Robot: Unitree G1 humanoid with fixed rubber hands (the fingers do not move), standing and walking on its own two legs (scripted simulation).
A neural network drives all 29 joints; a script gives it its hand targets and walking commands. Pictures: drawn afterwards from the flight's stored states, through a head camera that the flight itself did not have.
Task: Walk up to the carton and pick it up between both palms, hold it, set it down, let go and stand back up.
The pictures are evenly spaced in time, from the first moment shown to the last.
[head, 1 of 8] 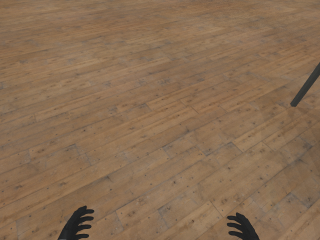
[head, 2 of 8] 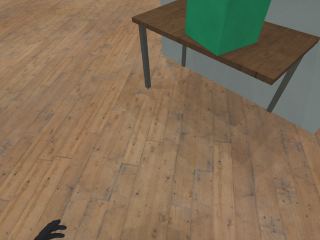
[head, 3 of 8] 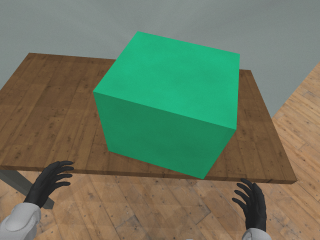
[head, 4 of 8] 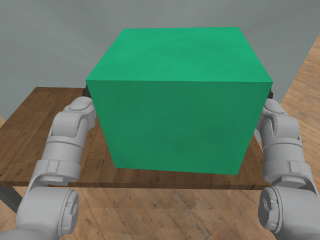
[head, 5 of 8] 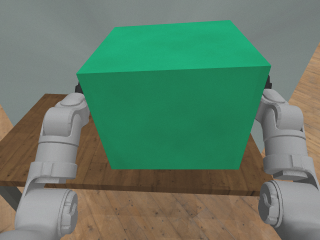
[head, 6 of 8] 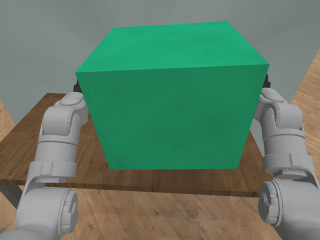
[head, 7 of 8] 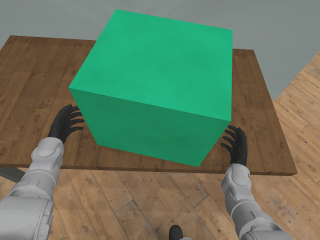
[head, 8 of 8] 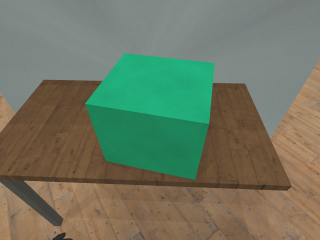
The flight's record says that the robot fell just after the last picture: no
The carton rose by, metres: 0.20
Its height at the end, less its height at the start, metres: +0.00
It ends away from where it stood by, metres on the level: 0.02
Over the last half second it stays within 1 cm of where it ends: yes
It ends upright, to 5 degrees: yes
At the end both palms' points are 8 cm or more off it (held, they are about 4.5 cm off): yes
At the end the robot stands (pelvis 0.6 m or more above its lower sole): yes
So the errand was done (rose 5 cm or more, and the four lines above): yes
